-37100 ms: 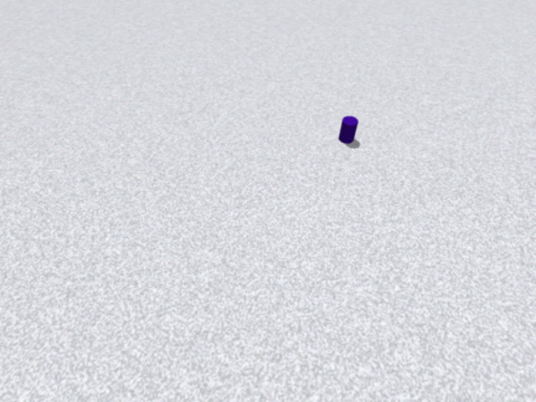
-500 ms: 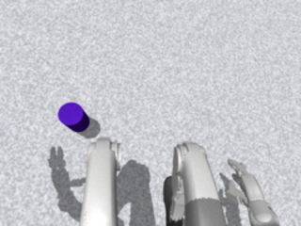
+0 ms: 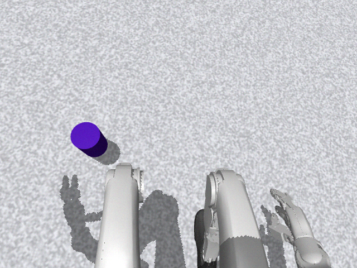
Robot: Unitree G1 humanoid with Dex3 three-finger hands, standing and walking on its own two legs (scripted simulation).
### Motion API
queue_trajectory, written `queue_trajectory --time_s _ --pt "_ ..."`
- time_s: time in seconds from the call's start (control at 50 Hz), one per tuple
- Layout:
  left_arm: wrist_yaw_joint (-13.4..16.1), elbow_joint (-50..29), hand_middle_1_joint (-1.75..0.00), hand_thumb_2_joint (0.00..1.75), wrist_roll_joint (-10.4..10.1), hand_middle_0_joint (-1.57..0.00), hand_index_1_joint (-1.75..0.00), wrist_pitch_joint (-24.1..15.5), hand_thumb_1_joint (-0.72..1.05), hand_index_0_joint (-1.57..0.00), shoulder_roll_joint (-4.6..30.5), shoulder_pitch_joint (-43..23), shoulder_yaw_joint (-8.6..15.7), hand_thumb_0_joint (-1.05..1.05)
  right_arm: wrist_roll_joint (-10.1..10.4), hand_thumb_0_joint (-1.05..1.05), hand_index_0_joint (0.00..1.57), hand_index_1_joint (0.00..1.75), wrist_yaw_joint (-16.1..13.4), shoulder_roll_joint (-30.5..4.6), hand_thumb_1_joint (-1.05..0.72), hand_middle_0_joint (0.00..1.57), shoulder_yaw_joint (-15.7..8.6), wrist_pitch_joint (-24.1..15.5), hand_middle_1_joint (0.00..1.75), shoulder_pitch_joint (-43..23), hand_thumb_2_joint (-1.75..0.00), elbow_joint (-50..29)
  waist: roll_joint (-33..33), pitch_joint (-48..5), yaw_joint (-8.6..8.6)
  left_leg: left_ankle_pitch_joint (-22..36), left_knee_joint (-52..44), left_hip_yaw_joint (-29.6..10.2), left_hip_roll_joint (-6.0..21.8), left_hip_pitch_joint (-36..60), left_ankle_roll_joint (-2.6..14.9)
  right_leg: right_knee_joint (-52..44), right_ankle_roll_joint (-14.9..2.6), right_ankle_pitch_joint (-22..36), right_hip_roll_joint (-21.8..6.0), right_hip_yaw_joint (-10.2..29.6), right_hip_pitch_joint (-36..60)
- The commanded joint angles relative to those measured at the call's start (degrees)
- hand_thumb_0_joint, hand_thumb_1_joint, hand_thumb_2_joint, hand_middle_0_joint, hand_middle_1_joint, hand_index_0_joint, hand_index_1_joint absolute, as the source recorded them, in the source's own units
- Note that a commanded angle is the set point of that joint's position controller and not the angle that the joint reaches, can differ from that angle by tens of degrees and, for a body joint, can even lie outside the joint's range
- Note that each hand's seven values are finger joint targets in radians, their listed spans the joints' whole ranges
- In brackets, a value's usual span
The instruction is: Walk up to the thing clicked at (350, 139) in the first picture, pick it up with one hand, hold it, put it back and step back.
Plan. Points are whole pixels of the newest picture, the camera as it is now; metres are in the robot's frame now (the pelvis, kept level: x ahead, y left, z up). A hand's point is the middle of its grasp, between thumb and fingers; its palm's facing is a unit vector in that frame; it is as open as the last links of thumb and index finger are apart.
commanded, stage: go down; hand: left
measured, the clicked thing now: (90, 140) +0.43 +0.29 -0.35
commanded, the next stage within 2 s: stand in 0.66 s
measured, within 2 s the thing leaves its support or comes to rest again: neither
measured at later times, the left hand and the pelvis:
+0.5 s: hand out of the picture +0.30 +0.43 +0.01, palm faces +0.33 -0.93 -0.16, open 14.2 cm; pelvis +0.00 +0.00 +0.01, yaw +0 degrees
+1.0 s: hand out of the picture +0.29 +0.40 +0.03, palm faces +0.23 -0.95 -0.19, open 11.0 cm; pelvis +0.01 +0.00 +0.03, yaw +1 degrees
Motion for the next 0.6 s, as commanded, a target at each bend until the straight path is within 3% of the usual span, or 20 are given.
queue_trajectory --time_s 0.0,0.06,0.08,0.1,0.12,0.18,0.2,0.22,0.24,0.26,0.28,0.3,0.32,0.34,0.36,0.38,0.52,0.54,0.56,0.58 --pt "0.44 -10.62 -0.33 0.39 -2.15 -0.08 -0.25 -3.58 -0.08 -0.18 23.37 -4.93 5.55 0.00 0.70 0.00 0.20 0.30 -1.12 -12.48 -0.90 0.20 -4.75 -2.10 0.30 4.47 -0.90 -4.30 12.28 -32.52 2.90 6.26 -17.86 3.08 -0.11 28.38 3.23 -12.51 -3.50 6.86 1.32 -2.55 11.98" --pt "0.45 -10.41 -0.26 0.31 -2.45 -0.01 -0.17 -3.47 -0.16 -0.11 22.43 -3.40 5.38 0.00 0.70 0.00 0.20 0.30 -1.19 -12.06 -0.84 0.20 -4.67 -2.03 0.30 4.07 -0.87 -4.60 11.73 -31.81 3.64 5.92 -17.94 3.71 -0.14 27.92 3.35 -13.62 -3.38 6.40 1.38 -2.10 12.87" --pt "0.50 -10.78 -0.34 0.39 -2.45 -0.09 -0.25 -3.55 -0.08 -0.19 22.84 -5.57 5.06 0.00 0.63 0.00 0.20 0.30 -1.13 -11.81 -0.90 0.20 -4.52 -2.11 0.30 4.23 -0.90 -4.48 11.57 -31.35 2.74 5.60 -17.52 3.84 -0.14 26.59 3.41 -13.79 -3.30 6.15 1.32 -1.92 13.40" --pt "0.43 -11.41 -0.27 0.32 -2.49 -0.02 -0.18 -3.53 -0.15 -0.11 22.62 -4.72 5.32 0.00 0.65 0.00 0.20 0.30 -1.14 -11.93 -0.84 0.20 -4.78 -2.14 0.30 4.39 -0.87 -4.55 11.66 -32.11 3.35 5.81 -17.70 4.03 -0.15 27.46 3.40 -14.05 -3.30 6.25 1.33 -1.79 13.50" --pt "0.55 -10.81 -0.35 0.40 -2.15 -0.10 -0.26 -3.50 -0.07 -0.19 23.26 -4.88 5.00 0.00 0.63 0.00 0.20 0.30 -1.17 -11.73 -0.89 0.20 -4.50 -2.13 0.30 4.13 -0.90 -4.45 12.22 -31.42 3.26 4.68 -17.85 3.96 -0.08 26.89 3.38 -14.01 -3.33 5.52 1.33 -1.78 13.29" --pt "0.64 -10.54 -0.27 0.32 -2.31 -0.02 -0.18 -3.42 -0.15 -0.11 22.11 -4.79 4.57 0.00 0.66 0.00 0.20 0.30 -1.15 -11.69 -0.84 0.20 -4.71 -2.18 0.30 4.34 -0.87 -4.49 10.94 -31.49 2.72 4.87 -17.54 4.24 -0.16 26.01 3.50 -14.59 -3.18 5.48 1.30 -1.50 14.12" --pt "0.58 -11.31 -0.35 0.40 -2.41 -0.10 -0.26 -3.51 -0.07 -0.19 22.38 -5.22 4.91 0.00 0.59 0.00 0.20 0.30 -1.14 -11.91 -0.89 0.20 -4.83 -2.18 0.30 4.33 -0.90 -4.42 11.12 -31.83 2.98 5.22 -17.49 4.19 -0.13 26.89 3.46 -14.61 -3.19 5.76 1.24 -1.42 13.96" --pt "0.62 -10.88 -0.27 0.32 -2.13 -0.02 -0.18 -3.45 -0.15 -0.11 23.03 -4.81 4.73 0.00 0.58 0.00 0.20 0.30 -1.25 -11.84 -0.84 0.20 -4.57 -2.15 0.30 4.13 -0.87 -4.52 11.85 -31.12 3.08 4.25 -18.03 4.04 -0.08 26.77 3.44 -14.63 -3.24 5.06 1.29 -1.57 13.62" --pt "0.78 -10.96 -0.35 0.40 -2.23 -0.10 -0.26 -3.38 -0.07 -0.19 23.01 -4.95 5.11 0.00 0.59 0.00 0.20 0.30 -1.22 -11.61 -0.89 0.20 -4.78 -2.24 0.30 4.21 -0.90 -4.62 10.44 -31.47 2.95 4.29 -17.50 4.36 -0.21 25.70 3.56 -15.49 -3.04 4.89 1.22 -1.19 14.83" --pt "0.71 -10.60 -0.27 0.32 -2.35 -0.02 -0.18 -3.30 -0.15 -0.11 22.60 -4.04 4.99 0.00 0.60 0.00 0.20 0.30 -1.18 -11.68 -0.84 0.20 -4.60 -2.27 0.30 4.38 -0.87 -4.48 10.41 -31.87 3.06 5.44 -17.46 4.46 -0.21 26.28 3.53 -15.37 -3.07 5.76 1.21 -1.14 15.41" --pt "0.88 -11.32 -0.35 0.40 -2.39 -0.10 -0.26 -3.38 -0.07 -0.19 23.19 -4.95 5.11 0.00 0.66 0.00 0.20 0.30 -1.21 -11.40 -0.89 0.20 -4.47 -2.33 0.30 4.25 -0.90 -4.68 10.02 -31.90 2.97 5.21 -17.28 4.45 -0.24 25.48 3.58 -15.54 -2.98 5.45 1.17 -0.96 15.78" --pt "0.95 -11.00 -0.27 0.33 -2.40 -0.02 -0.19 -3.39 -0.13 -0.12 22.53 -4.17 4.91 0.00 0.70 0.00 0.20 0.30 -1.19 -11.28 -0.84 0.20 -4.60 -2.29 0.30 4.08 -0.87 -4.75 9.70 -32.29 3.09 5.11 -17.55 4.45 -0.29 25.32 3.66 -15.70 -3.01 5.37 1.22 -0.98 16.00" --pt "0.94 -11.59 -0.35 0.41 -2.37 -0.10 -0.27 -3.47 -0.05 -0.20 23.18 -4.85 5.21 0.00 0.69 0.00 0.20 0.30 -1.22 -11.67 -0.89 0.20 -4.76 -2.32 0.30 4.35 -0.90 -4.52 10.17 -31.71 3.01 5.06 -17.54 4.40 -0.27 25.57 3.62 -15.49 -3.05 5.20 1.22 -1.09 15.47" --pt "1.02 -11.33 -0.28 0.34 -2.24 -0.02 -0.19 -3.35 -0.12 -0.12 22.34 -3.68 4.80 0.00 0.70 0.00 0.20 0.30 -1.21 -11.75 -0.84 0.20 -4.77 -2.22 0.30 4.39 -0.87 -4.60 11.30 -32.39 3.17 5.54 -18.08 4.25 -0.24 27.35 3.50 -15.07 -3.22 5.93 1.22 -1.39 15.25" --pt "0.97 -10.53 -0.36 0.42 -2.09 -0.10 -0.27 -3.28 -0.04 -0.20 21.77 -3.69 4.57 0.00 0.73 0.00 0.20 0.30 -1.19 -11.82 -0.90 0.20 -4.77 -2.38 0.30 4.17 -0.90 -4.66 11.22 -32.02 2.84 5.41 -18.20 3.82 -0.18 27.87 3.47 -14.53 -3.31 6.12 1.35 -1.82 13.64" --pt "0.88 -11.82 -0.29 0.34 -2.25 -0.03 -0.20 -3.37 -0.12 -0.13 21.53 -4.25 4.47 0.00 0.84 0.00 0.20 0.30 -1.18 -12.27 -0.84 0.20 -5.11 -2.36 0.30 4.71 -0.87 -4.50 12.59 -32.80 2.78 6.12 -18.78 3.21 -0.10 29.64 3.24 -13.80 -3.52 6.78 1.28 -2.19 12.85" --pt "1.25 -11.70 -0.40 0.46 -2.22 -0.13 -0.31 -3.29 -0.02 -0.21 21.67 -3.56 4.73 0.00 0.86 0.00 0.20 0.30 -1.14 -11.84 -0.89 0.20 -5.03 -2.11 0.30 4.43 -0.90 -4.85 11.81 -32.22 3.09 5.73 -18.84 3.64 -0.19 28.61 3.35 -14.66 -3.38 6.29 1.23 -1.89 13.81" --pt "1.23 -13.21 -0.32 0.38 -2.35 -0.05 -0.23 -3.47 -0.10 -0.14 22.24 -3.32 4.84 0.00 0.93 0.00 0.20 0.30 -1.15 -11.82 -0.84 0.20 -4.99 -2.10 0.30 4.27 -0.87 -4.90 12.03 -32.53 3.61 5.47 -19.13 3.64 -0.16 28.88 3.31 -14.85 -3.33 6.13 1.22 -1.78 14.06" --pt "1.14 -11.90 -0.40 0.46 -2.33 -0.13 -0.31 -3.33 -0.02 -0.20 21.04 -3.37 4.12 0.00 0.87 0.00 0.20 0.30 -1.26 -11.77 -0.90 0.20 -4.93 -2.03 0.30 4.13 -0.90 -4.72 12.36 -31.75 2.82 5.35 -19.02 3.74 -0.16 28.85 3.32 -14.89 -3.34 6.16 1.20 -1.79 13.50" --pt "1.28 -12.64 -0.33 0.39 -2.48 -0.05 -0.24 -3.21 -0.09 -0.15 21.37 -3.29 4.30 0.00 0.88 0.00 0.20 0.30 -1.22 -11.73 -0.84 0.20 -4.86 -2.12 0.30 4.25 -0.87 -4.89 11.79 -31.84 3.08 5.78 -18.86 3.90 -0.20 28.54 3.40 -15.31 -3.22 6.48 1.15 -1.59 14.38"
